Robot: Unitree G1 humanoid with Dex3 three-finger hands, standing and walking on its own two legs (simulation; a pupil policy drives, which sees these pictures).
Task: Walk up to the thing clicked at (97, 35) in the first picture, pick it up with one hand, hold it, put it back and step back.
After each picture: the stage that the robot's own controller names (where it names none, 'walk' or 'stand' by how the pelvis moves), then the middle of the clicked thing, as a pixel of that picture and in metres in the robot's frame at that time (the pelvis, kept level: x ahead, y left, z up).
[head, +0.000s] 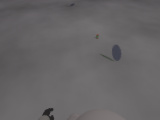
stand; (97, 36) +2.06 -0.11 -0.72
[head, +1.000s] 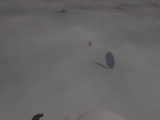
walk; (90, 43) +1.93 -0.02 -0.71
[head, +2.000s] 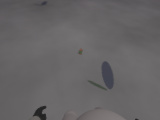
walk; (80, 51) +1.29 +0.16 -0.71
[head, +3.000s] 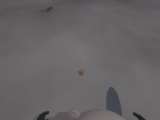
walk; (81, 72) +0.79 +0.14 -0.71
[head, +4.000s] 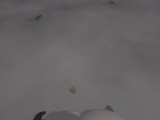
walk; (73, 90) +0.50 +0.23 -0.71
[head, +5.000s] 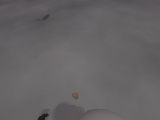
stand; (75, 95) +0.39 +0.24 -0.70
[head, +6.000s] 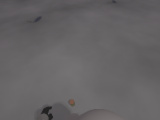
stand; (72, 102) +0.31 +0.23 -0.71
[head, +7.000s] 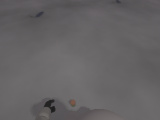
stand; (73, 103) +0.30 +0.17 -0.71
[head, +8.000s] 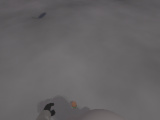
stand; (74, 104) +0.27 +0.19 -0.72
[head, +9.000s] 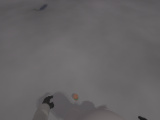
stand; (75, 97) +0.31 +0.17 -0.70
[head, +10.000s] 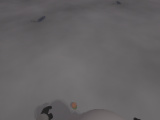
stand; (74, 106) +0.28 +0.19 -0.72
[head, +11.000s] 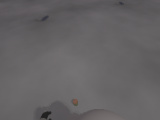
stand; (75, 102) +0.33 +0.18 -0.73
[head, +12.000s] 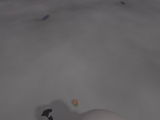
stand; (75, 103) +0.32 +0.18 -0.73
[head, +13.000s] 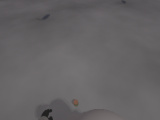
go down; (76, 103) +0.32 +0.17 -0.73
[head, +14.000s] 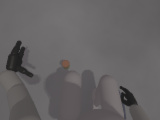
go down; (66, 64) +0.40 +0.21 -0.34
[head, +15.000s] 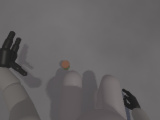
approach; (65, 65) +0.39 +0.22 -0.30
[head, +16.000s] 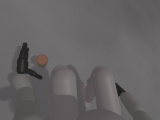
close in; (42, 61) +0.38 +0.25 -0.22
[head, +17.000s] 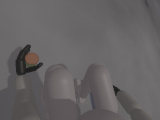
close; (31, 60) +0.38 +0.26 -0.22
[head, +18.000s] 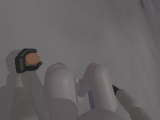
lift; (31, 60) +0.37 +0.25 -0.23
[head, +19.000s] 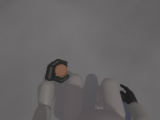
lift; (62, 72) +0.30 +0.21 -0.04
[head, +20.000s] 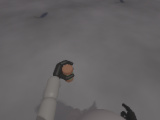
hold; (68, 73) +0.33 +0.17 +0.04
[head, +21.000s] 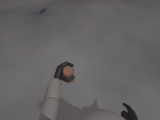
hold; (69, 75) +0.32 +0.17 +0.01
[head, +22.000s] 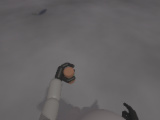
hold; (69, 75) +0.32 +0.16 +0.01
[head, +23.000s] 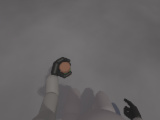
crouch; (66, 69) +0.36 +0.18 -0.04
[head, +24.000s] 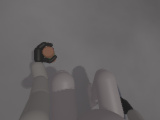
lower; (50, 55) +0.42 +0.24 -0.14
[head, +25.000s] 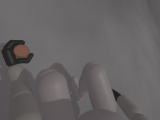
lower; (22, 53) +0.43 +0.27 -0.22
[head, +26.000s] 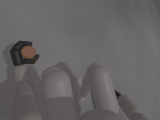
lower; (29, 54) +0.41 +0.27 -0.22
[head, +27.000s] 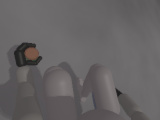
lower; (32, 55) +0.40 +0.27 -0.21
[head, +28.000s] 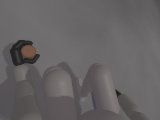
lower; (29, 53) +0.41 +0.28 -0.20
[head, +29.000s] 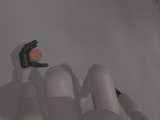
withdraw; (35, 57) +0.40 +0.26 -0.23
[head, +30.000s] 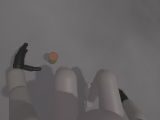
stand; (52, 58) +0.41 +0.24 -0.26
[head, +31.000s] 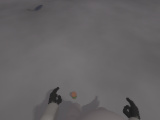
stand; (74, 95) +0.36 +0.17 -0.63
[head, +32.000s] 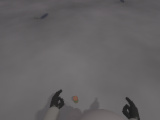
stand; (75, 99) +0.36 +0.17 -0.66
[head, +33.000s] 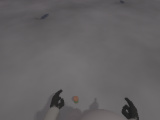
stand; (76, 99) +0.36 +0.17 -0.67
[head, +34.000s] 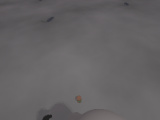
stand; (79, 99) +0.39 +0.16 -0.72
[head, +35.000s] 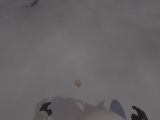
walk; (78, 83) +0.46 +0.18 -0.69
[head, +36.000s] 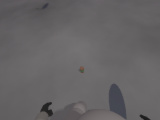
walk; (82, 69) +0.75 +0.20 -0.70
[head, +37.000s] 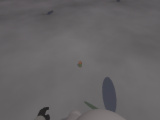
stand; (80, 64) +1.01 +0.22 -0.70
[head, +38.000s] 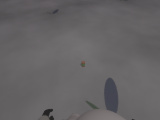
stand; (83, 64) +1.02 +0.17 -0.72
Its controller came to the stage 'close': yes
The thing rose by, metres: 0.73
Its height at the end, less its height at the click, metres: +0.00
